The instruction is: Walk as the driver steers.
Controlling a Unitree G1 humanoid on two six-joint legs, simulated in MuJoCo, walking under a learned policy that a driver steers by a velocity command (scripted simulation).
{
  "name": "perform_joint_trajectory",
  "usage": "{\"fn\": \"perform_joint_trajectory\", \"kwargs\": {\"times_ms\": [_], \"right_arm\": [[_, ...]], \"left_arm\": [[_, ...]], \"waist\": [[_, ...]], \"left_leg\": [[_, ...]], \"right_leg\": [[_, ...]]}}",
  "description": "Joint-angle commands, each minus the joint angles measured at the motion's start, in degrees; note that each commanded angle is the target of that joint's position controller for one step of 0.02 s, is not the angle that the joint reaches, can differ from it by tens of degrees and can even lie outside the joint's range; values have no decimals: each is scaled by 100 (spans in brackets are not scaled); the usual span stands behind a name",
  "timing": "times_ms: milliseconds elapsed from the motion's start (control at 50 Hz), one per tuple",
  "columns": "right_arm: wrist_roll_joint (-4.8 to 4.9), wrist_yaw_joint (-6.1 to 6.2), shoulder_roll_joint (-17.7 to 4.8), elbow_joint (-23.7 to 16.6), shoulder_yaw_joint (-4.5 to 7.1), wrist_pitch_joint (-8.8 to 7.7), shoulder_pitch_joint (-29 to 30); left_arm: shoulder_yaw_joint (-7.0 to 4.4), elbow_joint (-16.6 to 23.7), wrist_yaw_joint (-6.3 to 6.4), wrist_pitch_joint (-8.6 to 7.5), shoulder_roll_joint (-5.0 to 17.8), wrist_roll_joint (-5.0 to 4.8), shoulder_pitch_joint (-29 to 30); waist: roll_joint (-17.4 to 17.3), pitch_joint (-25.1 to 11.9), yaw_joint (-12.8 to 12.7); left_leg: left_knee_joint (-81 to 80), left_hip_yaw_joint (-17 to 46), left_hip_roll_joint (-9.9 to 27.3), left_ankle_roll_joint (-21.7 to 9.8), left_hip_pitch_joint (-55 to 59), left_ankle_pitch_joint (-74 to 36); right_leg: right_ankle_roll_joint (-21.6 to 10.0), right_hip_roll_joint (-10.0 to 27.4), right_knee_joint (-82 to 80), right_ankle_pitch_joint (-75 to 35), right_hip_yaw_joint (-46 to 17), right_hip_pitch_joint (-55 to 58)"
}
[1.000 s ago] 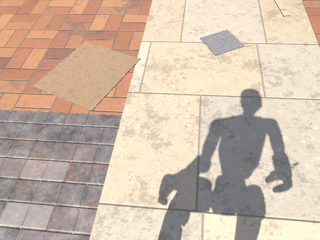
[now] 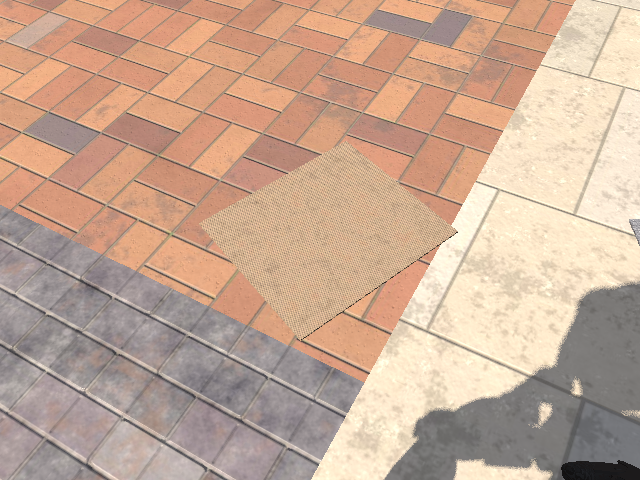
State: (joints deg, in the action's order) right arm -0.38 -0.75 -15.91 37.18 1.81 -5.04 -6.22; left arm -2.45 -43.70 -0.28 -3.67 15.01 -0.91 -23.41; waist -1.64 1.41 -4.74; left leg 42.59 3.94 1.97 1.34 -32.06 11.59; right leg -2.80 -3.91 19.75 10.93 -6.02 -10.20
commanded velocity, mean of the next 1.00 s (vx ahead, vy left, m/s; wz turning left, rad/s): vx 0.42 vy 0.00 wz -0.36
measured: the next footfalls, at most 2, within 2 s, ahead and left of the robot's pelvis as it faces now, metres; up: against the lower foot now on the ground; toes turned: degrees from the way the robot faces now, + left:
left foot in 0.16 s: +0.24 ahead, +0.14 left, +0.00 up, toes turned -9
right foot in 0.66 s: +0.45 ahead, -0.19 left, +0.00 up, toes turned -25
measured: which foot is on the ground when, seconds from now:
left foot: up 0.00-0.14, down 0.16-0.66, up 0.68-1.00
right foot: down 0.00-0.16, up 0.18-0.64, down 0.66-1.00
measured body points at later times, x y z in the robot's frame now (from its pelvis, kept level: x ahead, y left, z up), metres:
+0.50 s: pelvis +0.25 +0.02 -0.01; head +0.27 +0.01 +0.44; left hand +0.51 +0.21 -0.09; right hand +0.19 -0.27 -0.12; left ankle +0.20 +0.14 -0.75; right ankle +0.35 -0.18 -0.69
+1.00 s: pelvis +0.45 -0.11 +0.00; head +0.48 -0.13 +0.44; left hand +0.67 +0.08 -0.11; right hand +0.47 -0.41 -0.12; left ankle +0.62 -0.01 -0.70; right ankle +0.42 -0.18 -0.75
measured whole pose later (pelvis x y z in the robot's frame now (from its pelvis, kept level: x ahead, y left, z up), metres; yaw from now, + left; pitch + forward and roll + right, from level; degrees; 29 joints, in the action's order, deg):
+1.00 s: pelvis +0.45 -0.11 +0.00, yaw -22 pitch +1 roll -2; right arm 0.6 0.3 -16.6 44.7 2.4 -1.6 -10.6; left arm -2.2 -42.7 -0.1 -3.0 14.1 1.6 -10.6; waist -3.0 3.4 -0.7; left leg 45.6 2.9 5.5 3.3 -34.5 5.8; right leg -4.8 -4.7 17.6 9.9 5.0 -8.4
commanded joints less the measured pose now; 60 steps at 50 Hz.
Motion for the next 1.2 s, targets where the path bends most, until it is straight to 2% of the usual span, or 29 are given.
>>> {"fn": "perform_joint_trajectory", "kwargs": {"times_ms": [20, 80, 140, 160, 180, 200, 220, 240, 260, 300, 460, 560, 600, 620, 640, 660, 680, 700, 720, 740, 760, 820, 900, 980, 1060, 1120, 1160, 1180, 1200], "right_arm": [[58, -48, -319, -403, 58, -124, 471], [99, -56, -487, -474, 133, -172, 662], [88, 8, -683, -312, 282, -204, 1], [23, 68, -917, -223, 373, -209, -714], [-48, 114, -1406, -136, 495, -138, -1382], [13, 51, -1354, 35, 516, -62, -1606], [56, 45, -933, -7, 412, -65, -1357], [52, 45, -710, -14, 345, -59, -1109], [15, 35, -537, -4, 287, -60, -863], [-41, 40, -424, 69, 262, -80, -634], [30, 94, -871, 488, 398, -105, -775], [161, 105, -1151, 750, 464, 16, -1150], [195, 128, -1308, 778, 507, 92, -1170], [210, 153, -1406, 776, 535, 136, -1177], [225, 180, -1419, 756, 531, 180, -1128], [161, 212, -1263, 695, 458, 168, -1203], [-123, 146, -454, 351, 198, 72, -1680], [-1, 70, -723, 337, 161, -115, -1513], [249, 22, -1104, 326, 275, -160, -1075], [260, 45, -993, 315, 218, -160, -944], [158, 97, -928, 402, 214, -119, -877], [128, 126, -760, 654, 215, 158, -1283], [75, 177, -476, 683, 154, 301, -1175], [109, 91, -514, 454, 165, 301, -554], [88, -6, -602, 164, 237, 393, -275], [92, -98, -575, -7, 276, 451, -270], [105, -121, -628, 15, 341, 417, -649], [77, -53, -1052, 47, 489, 395, -1020], [-19, 55, -1772, -51, 657, 409, -1237]], "left_arm": [[-312, 381, 83, -19, 1133, -46, 188], [-325, 316, 103, 48, 1110, -89, 54], [-288, 355, 110, 94, 907, -69, 176], [-197, 448, 97, 71, 629, -20, 302], [-65, 588, 99, 16, 188, -22, -111], [-101, 687, 118, -20, 499, -156, -334], [-219, 598, 132, 7, 904, -181, -15], [-248, 625, 125, 44, 953, -122, 312], [-252, 625, 110, 71, 871, -70, 434], [-251, 692, 52, 129, 694, -63, 549], [-92, 1072, -146, 124, 348, -25, 1536], [-86, 1430, -313, 126, 417, -54, 2285], [-165, 1502, -340, 153, 578, -25, 2197], [-249, 1463, -333, 180, 731, -4, 1879], [-393, 1279, -300, 203, 959, -10, 1102], [-588, 1022, -200, 257, 1313, -35, 89], [-698, 1041, -101, 260, 2052, -50, 78], [-555, 1302, -111, 173, 1712, 23, 66], [-401, 1218, -143, 113, 1242, 130, 301], [-335, 1149, -145, 75, 1039, 105, 561], [-273, 1117, -145, 52, 844, 74, 894], [-199, 973, -130, -48, 713, 190, 1309], [-184, 655, -35, -121, 701, 241, 1558], [-227, 419, 84, 8, 852, 250, 1478], [-285, 233, 144, 227, 944, 146, 1404], [-325, 206, 211, 371, 990, 39, 1449], [-333, 195, 277, 427, 967, -41, 1482], [-324, 200, 290, 389, 902, 36, 1274], [-236, 446, 244, 307, 655, 268, 1248]], "waist": [[776, -152, 104], [785, -123, 139], [801, -316, 586], [506, -786, 952], [-860, -1534, 986], [-1654, -1517, 902], [-930, -786, 950], [-583, -348, 897], [-408, -140, 774], [-563, 38, 590], [-183, 150, 752], [-135, 341, 905], [-264, 150, 730], [-359, -112, 511], [-290, -532, 46], [-14, -1039, -422], [1653, -1483, 145], [1386, -2649, -83], [796, -2024, -186], [510, -1373, 22], [192, -994, 223], [364, -782, 655], [523, -577, 732], [563, -452, 427], [548, -299, 319], [616, -260, 359], [502, -461, 607], [-76, -822, 687], [-1416, -1150, 573]], "left_leg": [[-847, -124, -269, 120, 620, -909], [-1318, 18, -314, 37, 1035, -950], [-1774, -18, -181, -238, 2267, -718], [-1768, 517, 441, -511, 3326, -418], [-1995, 2221, 1703, -1137, 4963, 285], [-2549, 3921, 2305, -1604, 5014, 1856], [-2719, 3490, 2052, -1465, 4423, 2197], [-2752, 2671, 1795, -1295, 3889, 1553], [-2870, 2066, 1540, -1217, 3439, 841], [-3116, 1217, 1260, -1126, 2847, -71], [-3384, -483, 1140, -1124, 2768, -1658], [-3172, -935, 1366, -920, 3375, -2041], [-2577, -1174, 1390, -796, 3624, -3646], [-1956, -1301, 1357, -730, 3668, -4610], [-902, -1480, 1221, -600, 3395, -5049], [587, -1526, 1018, -388, 2295, -4202], [2840, -1433, 31, 27, -317, 1046], [3923, -77, -392, 77, -888, 2396], [3909, 134, -4, 15, -1106, 1883], [3510, -2, 250, -21, -983, 1542], [3056, -53, 461, 7, -759, 1347], [2452, -79, 537, 112, 325, 947], [1189, -38, 428, 245, 550, -133], [191, -158, 340, 202, 466, -935], [-119, -261, 309, 71, 105, -196], [-412, -463, 174, -112, 115, 398], [-1404, -636, -90, -376, 952, -434], [-1744, 1, 161, -670, 1944, -2450], [-1602, 1937, 1509, -1685, 3356, -5165]], "right_leg": [[-965, 1187, -674, -710, -1227, -291], [-817, 1254, -424, -267, -1566, -215], [-512, 982, 291, -96, -1623, -483], [-299, 690, 1389, 84, -1287, -967], [58, 6, 3241, 1660, -446, -2369], [156, 166, 4440, 2359, -207, -3471], [200, 458, 4971, 1853, -327, -3748], [228, 601, 5055, 1404, -207, -3722], [267, 738, 4937, 1050, -165, -3555], [300, 966, 4694, 659, -95, -3212], [363, 996, 2735, -1077, 290, -2972], [54, 845, 1787, -940, 655, -2774], [-172, 550, 1642, -366, 954, -2288], [-308, 322, 1616, -89, 1123, -1753], [-501, 69, 1322, -252, 1225, -660], [-742, 153, 1198, -431, 781, 1048], [-1655, 1792, 1001, -605, -2149, 3081], [-2268, 2624, 88, -712, -4183, 3471], [-1893, 2456, 113, -1797, -3019, 2932], [-1648, 2209, 260, -2813, -2032, 2097], [-1422, 1953, 248, -3298, -1403, 1352], [-1299, 1724, -234, -4004, -531, 9], [-1100, 1467, -500, -4145, 488, -334], [-983, 1519, -573, -3601, 799, 109], [-1023, 1879, -256, -3162, 673, 678], [-913, 2052, 293, -3239, 587, 906], [-533, 1765, 1178, -3554, 885, 778], [-110, 1264, 2199, -2881, 1213, 264], [446, 303, 3955, 373, 1447, -1578]]}}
